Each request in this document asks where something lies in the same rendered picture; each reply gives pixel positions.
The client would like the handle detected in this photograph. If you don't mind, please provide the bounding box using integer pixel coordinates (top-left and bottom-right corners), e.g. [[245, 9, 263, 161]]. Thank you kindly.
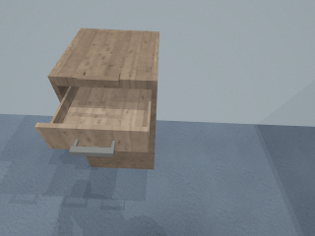
[[77, 75, 120, 86], [69, 139, 116, 157]]

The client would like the drawer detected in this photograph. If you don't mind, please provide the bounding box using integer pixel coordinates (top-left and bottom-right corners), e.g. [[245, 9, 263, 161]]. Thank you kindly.
[[34, 87, 153, 152]]

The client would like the cabinet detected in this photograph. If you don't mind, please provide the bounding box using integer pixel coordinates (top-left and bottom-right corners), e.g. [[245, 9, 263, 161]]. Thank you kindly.
[[47, 28, 159, 170]]

